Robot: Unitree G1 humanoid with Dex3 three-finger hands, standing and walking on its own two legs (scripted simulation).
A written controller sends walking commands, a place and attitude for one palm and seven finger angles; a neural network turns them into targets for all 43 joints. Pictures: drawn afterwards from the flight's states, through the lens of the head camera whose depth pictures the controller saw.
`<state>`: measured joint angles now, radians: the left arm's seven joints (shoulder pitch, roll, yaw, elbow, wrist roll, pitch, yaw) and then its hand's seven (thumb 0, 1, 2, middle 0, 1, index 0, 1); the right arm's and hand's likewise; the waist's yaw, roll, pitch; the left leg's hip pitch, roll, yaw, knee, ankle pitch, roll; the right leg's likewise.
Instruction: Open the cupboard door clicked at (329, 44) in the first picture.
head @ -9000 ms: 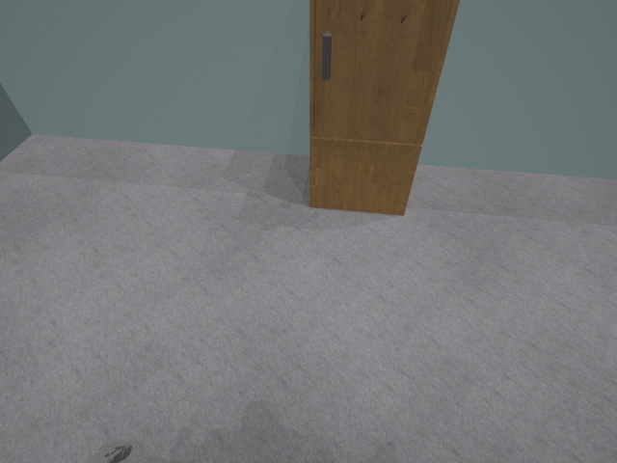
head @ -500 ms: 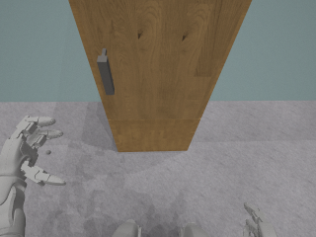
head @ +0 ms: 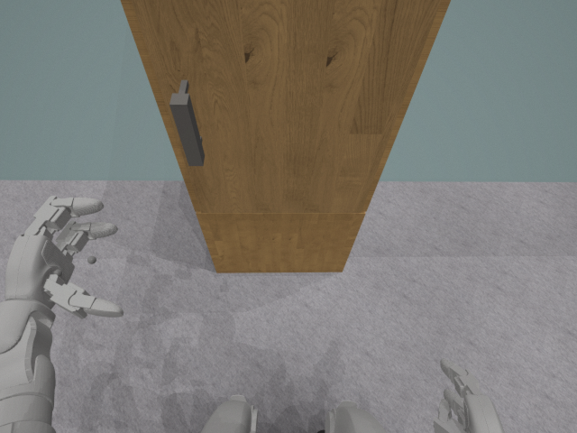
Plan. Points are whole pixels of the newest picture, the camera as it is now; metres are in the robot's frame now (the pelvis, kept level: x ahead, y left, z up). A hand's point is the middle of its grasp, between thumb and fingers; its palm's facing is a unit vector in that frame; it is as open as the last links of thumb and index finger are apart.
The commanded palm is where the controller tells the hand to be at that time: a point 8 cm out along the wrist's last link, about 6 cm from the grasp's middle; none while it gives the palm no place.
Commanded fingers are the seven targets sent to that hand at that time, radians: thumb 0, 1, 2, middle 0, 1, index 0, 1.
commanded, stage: move the hooked fingers beside the handle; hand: left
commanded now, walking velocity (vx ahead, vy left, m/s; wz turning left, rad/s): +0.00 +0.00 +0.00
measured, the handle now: (190, 124) +0.58 +0.21 +0.04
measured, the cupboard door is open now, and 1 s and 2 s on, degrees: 0 0 0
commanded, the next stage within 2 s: none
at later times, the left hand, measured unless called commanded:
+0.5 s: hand (119, 206) +0.40 +0.27 +0.04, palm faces +0.05 -1.00 -0.02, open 14.0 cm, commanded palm +0.38 +0.32 +0.05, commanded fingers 0.00 -0.50 0.30 -0.30 -1.20 -0.30 -1.20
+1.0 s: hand (132, 175) +0.46 +0.27 +0.04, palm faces +0.08 -1.00 -0.01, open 14.0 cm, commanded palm +0.44 +0.31 +0.04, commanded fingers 0.00 -0.50 0.30 -0.30 -1.20 -0.30 -1.20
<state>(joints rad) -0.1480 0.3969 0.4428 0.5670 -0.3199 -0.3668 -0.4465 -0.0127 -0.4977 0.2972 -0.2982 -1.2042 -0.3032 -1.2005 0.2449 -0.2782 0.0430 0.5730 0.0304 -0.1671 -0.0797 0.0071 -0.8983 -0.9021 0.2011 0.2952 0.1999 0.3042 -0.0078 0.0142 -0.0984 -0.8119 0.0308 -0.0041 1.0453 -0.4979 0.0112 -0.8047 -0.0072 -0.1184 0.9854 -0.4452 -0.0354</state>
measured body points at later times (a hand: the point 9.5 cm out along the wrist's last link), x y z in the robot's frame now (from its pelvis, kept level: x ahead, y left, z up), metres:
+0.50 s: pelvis +0.01 +0.01 +0.00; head +0.12 +0.03 +0.43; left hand +0.39 +0.33 +0.04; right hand +0.09 -0.26 -0.11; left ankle +0.00 +0.11 -0.67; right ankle +0.02 -0.10 -0.67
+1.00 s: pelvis +0.00 +0.03 -0.01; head +0.13 +0.05 +0.42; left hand +0.45 +0.32 +0.04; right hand +0.05 -0.25 -0.12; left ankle +0.00 +0.11 -0.67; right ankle +0.02 -0.10 -0.67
